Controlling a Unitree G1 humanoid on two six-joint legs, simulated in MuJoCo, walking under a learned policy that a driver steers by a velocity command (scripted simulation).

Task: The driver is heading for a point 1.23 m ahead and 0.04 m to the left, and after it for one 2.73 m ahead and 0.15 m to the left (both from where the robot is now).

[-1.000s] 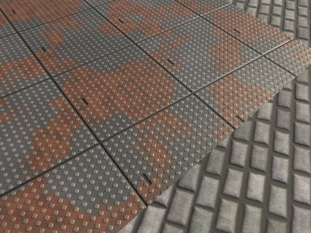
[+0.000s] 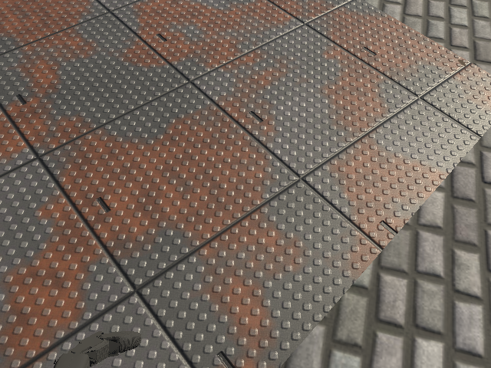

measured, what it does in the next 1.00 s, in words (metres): walks ahead: left foot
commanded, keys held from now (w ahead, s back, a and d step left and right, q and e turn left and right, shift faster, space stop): w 1.00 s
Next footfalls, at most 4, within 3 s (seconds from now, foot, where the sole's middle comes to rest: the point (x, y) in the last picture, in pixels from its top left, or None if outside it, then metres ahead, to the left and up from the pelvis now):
0.54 left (187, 352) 0.49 0.14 -0.75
1.10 right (267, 240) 0.82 -0.10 -0.75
1.68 left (189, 165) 1.13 0.14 -0.75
2.24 right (253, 101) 1.44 -0.10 -0.75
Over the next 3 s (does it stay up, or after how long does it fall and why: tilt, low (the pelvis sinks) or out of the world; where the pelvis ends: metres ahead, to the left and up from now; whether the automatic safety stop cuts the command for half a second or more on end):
stays up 1.69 0.06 0.03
